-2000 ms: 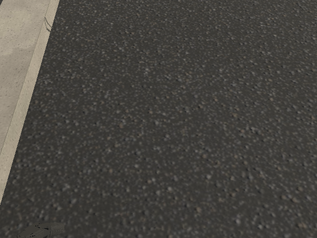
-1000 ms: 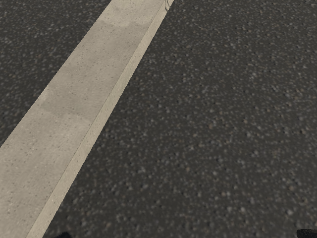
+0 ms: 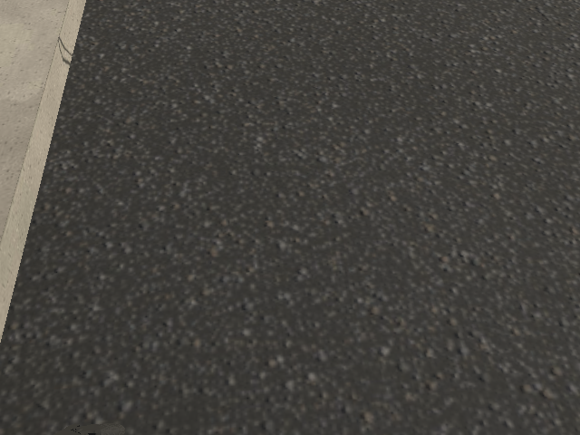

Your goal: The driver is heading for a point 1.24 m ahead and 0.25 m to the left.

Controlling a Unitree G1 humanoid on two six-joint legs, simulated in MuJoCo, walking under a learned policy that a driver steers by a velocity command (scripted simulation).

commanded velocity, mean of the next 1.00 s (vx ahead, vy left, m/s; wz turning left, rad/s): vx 0.76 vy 0.00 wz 0.34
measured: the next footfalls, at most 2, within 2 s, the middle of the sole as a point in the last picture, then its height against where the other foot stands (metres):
left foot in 0.18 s outside the picture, level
right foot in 0.58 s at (238, 405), level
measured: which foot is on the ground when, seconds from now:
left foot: up 0.00-0.16, down 0.18-0.58, up 0.60-0.96, down 0.98-1.00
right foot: down 0.00-0.18, up 0.20-0.56, down 0.58-1.00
